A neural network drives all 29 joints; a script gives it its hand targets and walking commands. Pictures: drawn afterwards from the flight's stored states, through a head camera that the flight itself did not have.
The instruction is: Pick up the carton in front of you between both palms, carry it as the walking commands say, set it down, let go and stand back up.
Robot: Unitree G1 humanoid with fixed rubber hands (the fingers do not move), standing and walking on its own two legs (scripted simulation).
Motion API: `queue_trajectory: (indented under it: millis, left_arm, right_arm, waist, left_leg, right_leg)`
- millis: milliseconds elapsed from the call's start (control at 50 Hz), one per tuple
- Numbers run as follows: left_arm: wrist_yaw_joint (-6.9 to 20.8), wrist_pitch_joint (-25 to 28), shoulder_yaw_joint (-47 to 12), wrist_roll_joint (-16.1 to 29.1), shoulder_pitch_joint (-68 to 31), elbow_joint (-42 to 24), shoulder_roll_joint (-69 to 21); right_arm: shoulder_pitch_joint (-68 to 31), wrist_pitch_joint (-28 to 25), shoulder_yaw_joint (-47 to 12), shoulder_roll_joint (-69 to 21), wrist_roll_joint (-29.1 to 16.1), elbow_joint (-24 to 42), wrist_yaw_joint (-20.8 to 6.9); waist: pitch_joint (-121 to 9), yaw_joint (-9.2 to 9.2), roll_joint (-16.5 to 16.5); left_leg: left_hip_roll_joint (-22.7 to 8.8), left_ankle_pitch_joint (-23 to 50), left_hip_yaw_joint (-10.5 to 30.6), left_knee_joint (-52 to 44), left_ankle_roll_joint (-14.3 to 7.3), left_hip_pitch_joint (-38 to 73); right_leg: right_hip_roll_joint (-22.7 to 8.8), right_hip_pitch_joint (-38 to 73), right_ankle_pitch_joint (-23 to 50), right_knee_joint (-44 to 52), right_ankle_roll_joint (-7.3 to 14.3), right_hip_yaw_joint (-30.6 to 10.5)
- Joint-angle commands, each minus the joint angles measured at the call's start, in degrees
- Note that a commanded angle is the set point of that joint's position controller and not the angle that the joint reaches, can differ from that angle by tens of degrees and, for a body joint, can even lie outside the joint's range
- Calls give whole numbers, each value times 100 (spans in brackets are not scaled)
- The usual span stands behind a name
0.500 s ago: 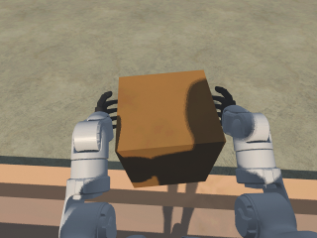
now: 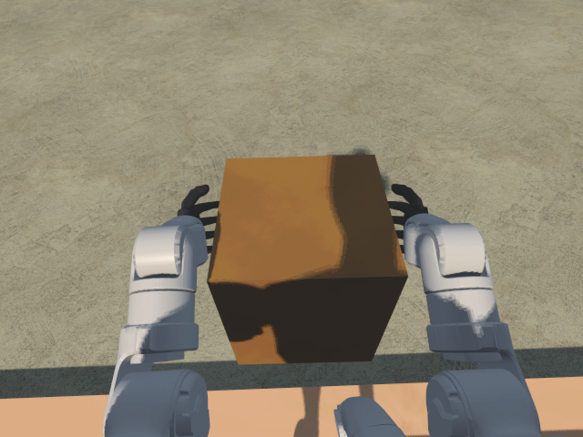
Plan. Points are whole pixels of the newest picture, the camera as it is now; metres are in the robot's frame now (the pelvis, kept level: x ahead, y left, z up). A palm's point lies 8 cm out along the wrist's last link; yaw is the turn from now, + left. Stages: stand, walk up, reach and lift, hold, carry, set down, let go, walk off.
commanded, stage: carry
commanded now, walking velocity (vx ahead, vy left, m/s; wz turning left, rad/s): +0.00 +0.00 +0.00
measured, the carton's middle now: (302, 265) +0.35 -0.03 +0.02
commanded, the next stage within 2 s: none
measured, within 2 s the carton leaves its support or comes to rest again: neither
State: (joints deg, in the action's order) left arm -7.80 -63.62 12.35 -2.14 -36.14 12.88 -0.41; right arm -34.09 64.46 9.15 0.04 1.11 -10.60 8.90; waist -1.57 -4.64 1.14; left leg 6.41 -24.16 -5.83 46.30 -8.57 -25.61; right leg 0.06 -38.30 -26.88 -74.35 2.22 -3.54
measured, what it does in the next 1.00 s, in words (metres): goes down: right foot 0.12 m lower, then left foot 0.12 m lower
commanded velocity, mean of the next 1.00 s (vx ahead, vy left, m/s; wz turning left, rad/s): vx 0.00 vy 0.00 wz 0.00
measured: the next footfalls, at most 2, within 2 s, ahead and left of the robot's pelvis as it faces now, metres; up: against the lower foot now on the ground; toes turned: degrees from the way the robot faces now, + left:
right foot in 0.26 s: +0.34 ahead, -0.10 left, -0.12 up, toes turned -1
left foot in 0.66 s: +0.68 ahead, +0.05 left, -0.24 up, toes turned +1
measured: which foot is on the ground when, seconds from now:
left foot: down 0.00-0.26, up 0.28-0.64, down 0.66-1.00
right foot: up 0.00-0.24, down 0.26-0.66, up 0.68-0.94, down 0.96-1.00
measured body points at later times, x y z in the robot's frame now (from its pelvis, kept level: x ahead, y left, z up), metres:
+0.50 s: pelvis +0.36 -0.05 -0.13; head +0.40 -0.04 +0.32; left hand +0.71 +0.14 -0.05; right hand +0.74 -0.16 -0.05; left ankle +0.46 +0.10 -0.79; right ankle +0.31 -0.10 -0.82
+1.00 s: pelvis +0.63 -0.02 -0.22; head +0.72 -0.03 +0.22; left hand +1.02 +0.10 -0.15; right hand +1.00 -0.20 -0.16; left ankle +0.64 +0.05 -0.94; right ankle +0.69 -0.14 -0.94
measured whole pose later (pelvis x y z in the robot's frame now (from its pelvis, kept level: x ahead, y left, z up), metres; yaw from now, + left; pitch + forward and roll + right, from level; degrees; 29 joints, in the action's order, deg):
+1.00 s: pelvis +0.63 -0.02 -0.22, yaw +0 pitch +6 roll -1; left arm -8.7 -61.7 12.7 -3.2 -33.9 0.4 -3.5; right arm -33.0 61.0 11.7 -0.9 -0.3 -1.3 8.6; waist 4.9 -3.1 1.5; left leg 2.2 -17.9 -3.7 39.0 -4.1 -26.0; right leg 1.1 -28.2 -11.3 -35.2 1.0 -0.3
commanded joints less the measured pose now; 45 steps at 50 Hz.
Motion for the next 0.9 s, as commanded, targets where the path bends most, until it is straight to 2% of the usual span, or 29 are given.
queue_trajectory:
  millis: [0,20,60,140,160,180,200,220,240,260,280,300,320,340,360,400,420,440,480,520,580,620,640,660,680,720,760,800,880]
  left_arm:
    - [1256,176,-3169,1797,-3665,-747,-5983]
    - [1238,205,-3263,1787,-3712,-841,-6010]
    - [1171,229,-3372,1785,-3705,-1006,-5999]
    - [1046,193,-3557,1752,-3682,-1355,-5787]
    - [1021,165,-3530,1699,-3555,-1320,-5652]
    - [1016,134,-3558,1677,-3493,-1285,-5505]
    - [1032,101,-3598,1690,-3420,-1235,-5424]
    - [1064,78,-3583,1703,-3230,-1091,-5330]
    - [1111,18,-3523,1752,-3258,-958,-5296]
    - [1135,-51,-3470,1810,-3162,-575,-5127]
    - [1166,-8,-3511,1989,-3393,-662,-5298]
    - [1261,12,-3843,2301,-3728,-888,-5817]
    - [1311,39,-3930,2487,-4234,-1009,-6049]
    - [1349,17,-4009,2670,-4250,-920,-6289]
    - [1383,41,-4096,2837,-4282,-909,-6474]
    - [1415,108,-4155,3070,-4565,-986,-6724]
    - [1423,192,-4211,3116,-4635,-1059,-6766]
    - [1434,250,-4233,3157,-4663,-1092,-6846]
    - [1452,298,-4233,3230,-4782,-1308,-6868]
    - [1454,329,-4275,3313,-4625,-1406,-6820]
    - [1432,308,-4215,3210,-4205,-1307,-6588]
    - [1417,274,-4184,3024,-3899,-1041,-6483]
    - [1410,232,-4132,2903,-3741,-880,-6371]
    - [1399,122,-4006,2806,-3801,-748,-6250]
    - [1348,3,-3806,2687,-3496,-370,-6084]
    - [1302,-26,-3708,2524,-3582,-556,-6252]
    - [1244,48,-3730,2433,-3923,-1040,-6443]
    - [1157,101,-3731,2276,-3991,-1247,-6508]
    - [1027,240,-3771,1885,-3435,-1564,-6208]
  right_arm:
    - [-5141,-313,-3946,-6791,-2988,1160,-1522]
    - [-5115,-350,-3989,-6842,-3032,1211,-1533]
    - [-4927,-393,-3979,-6862,-3057,1190,-1540]
    - [-4539,-425,-3834,-6631,-3038,1153,-1564]
    - [-4442,-406,-3802,-6542,-3010,1046,-1569]
    - [-4152,-383,-3778,-6476,-2917,873,-1574]
    - [-4026,-368,-3742,-6408,-2803,766,-1576]
    - [-4013,-325,-3626,-6300,-2655,700,-1570]
    - [-3937,-262,-3484,-6166,-2536,562,-1549]
    - [-3719,-116,-3318,-5982,-2388,271,-1499]
    - [-3584,-73,-3060,-5744,-2120,419,-1427]
    - [-3788,-61,-3023,-5581,-1980,598,-1374]
    - [-4232,-50,-2994,-5712,-1950,686,-1369]
    - [-4182,-67,-2941,-5772,-1876,566,-1363]
    - [-3962,-100,-2897,-5793,-1796,466,-1349]
    - [-3822,-171,-2785,-5873,-1646,384,-1309]
    - [-3742,-209,-2784,-5933,-1626,521,-1295]
    - [-3895,-243,-2838,-5921,-1586,660,-1279]
    - [-4013,-296,-2911,-5870,-1552,855,-1238]
    - [-4024,-307,-3010,-5771,-1534,1111,-1178]
    - [-3958,-230,-3139,-5456,-1526,1309,-1122]
    - [-3813,-135,-3176,-5283,-1593,1234,-1177]
    - [-3745,-100,-3149,-5211,-1611,1128,-1229]
    - [-3699,-78,-3026,-4986,-1550,910,-1244]
    - [-3260,-30,-2900,-5010,-1542,437,-1255]
    - [-3261,-80,-3033,-5476,-1783,577,-1323]
    - [-4140,-177,-3462,-6173,-2226,1193,-1393]
    - [-4762,-243,-3760,-6499,-2589,1736,-1420]
    - [-4442,-336,-4043,-6525,-2754,2007,-1462]
  waist:
    - [-2392,176,118]
    - [-2394,27,-135]
    - [-2338,-174,-26]
    - [-2006,-250,399]
    - [-2365,-14,735]
    - [-2451,259,798]
    - [-2522,713,542]
    - [-2571,1317,-373]
    - [-2282,1260,-876]
    - [-2618,727,-1197]
    - [-3317,898,-1068]
    - [-2662,920,-146]
    - [-2393,837,-546]
    - [-2230,771,-365]
    - [-2114,812,81]
    - [-2059,1005,-188]
    - [-2571,909,-684]
    - [-2639,1011,-508]
    - [-2372,1170,-24]
    - [-2111,1292,-286]
    - [-2099,1119,-815]
    - [-2156,692,-552]
    - [-2247,384,105]
    - [-2803,370,1149]
    - [-3341,122,1256]
    - [-3848,39,550]
    - [-3559,172,-89]
    - [-3426,262,271]
    - [-3751,196,940]
  left_leg:
    - [-2097,3907,3043,-1022,-759,2030]
    - [-1549,3019,2458,-564,-507,2247]
    - [-1056,2526,1992,-183,-436,2250]
    - [-675,2033,1219,187,-186,1121]
    - [-748,1898,931,709,-25,905]
    - [-772,2325,769,1233,95,951]
    - [-868,3382,689,2207,249,584]
    - [-730,3275,425,3781,531,-213]
    - [-232,-925,94,5159,671,-1245]
    - [-204,-1364,757,5343,752,-2422]
    - [-317,-1042,1003,5168,758,-2994]
    - [-653,-276,1315,4056,655,-2565]
    - [-778,-363,1162,3652,603,-2376]
    - [-875,-509,1183,3494,598,-2614]
    - [-878,-62,1110,2721,579,-2659]
    - [-772,271,713,1405,648,-2331]
    - [-834,1181,752,1916,628,-2090]
    - [-1019,1757,1049,1745,605,-2391]
    - [-793,3176,610,229,660,-2268]
    - [-526,3972,236,-1038,636,-981]
    - [-399,5346,20,-2114,523,533]
    - [-784,5715,123,-3192,487,1846]
    - [-1187,6373,253,-3008,474,2972]
    - [-2726,10800,1707,-988,-426,4935]
    - [-3201,11189,2427,-605,-898,5788]
    - [-2776,7923,2451,-988,-754,5575]
    - [-2325,6667,2223,-1478,-732,3991]
    - [-1979,6562,1601,-1576,-617,3101]
    - [-1683,7445,1129,-1013,-287,3201]
  right_leg:
    - [-247,-622,1405,331,-33,81]
    - [-258,-957,2443,1279,-57,13]
    - [-26,-775,3577,2480,-78,427]
    - [306,1220,4572,4254,-52,1048]
    - [332,2070,5465,3757,106,1145]
    - [337,2436,5112,3905,125,1132]
    - [287,3356,4628,4234,212,1092]
    - [182,4494,4156,4860,335,937]
    - [-591,4968,5504,4191,487,169]
    - [-1576,5924,7461,3337,1010,-1551]
    - [-2335,5986,3756,4086,2182,-3288]
    - [-1792,4746,2892,4475,1767,-2824]
    - [-1641,4318,3751,4208,1619,-2775]
    - [-1575,4302,4571,3662,1508,-2520]
    - [-1415,3930,4015,3774,1545,-2308]
    - [-1203,3857,4835,3901,1443,-1871]
    - [-1408,3863,4744,3731,1429,-2017]
    - [-1258,4163,4511,3395,1320,-2040]
    - [-563,3857,3245,2970,1157,-1221]
    - [-214,3085,2822,2867,996,-621]
    - [38,2568,2745,1905,576,-62]
    - [-27,2355,2576,1022,342,129]
    - [236,1654,999,163,88,452]
    - [655,-36,-2083,-1671,-411,378]
    - [420,-1009,-2262,-2019,-440,56]
    - [18,-1344,-765,-896,-173,-167]
    - [-155,-423,-11,545,-261,-71]
    - [-39,636,1,1955,-324,246]
    - [302,1301,1108,3330,-242,604]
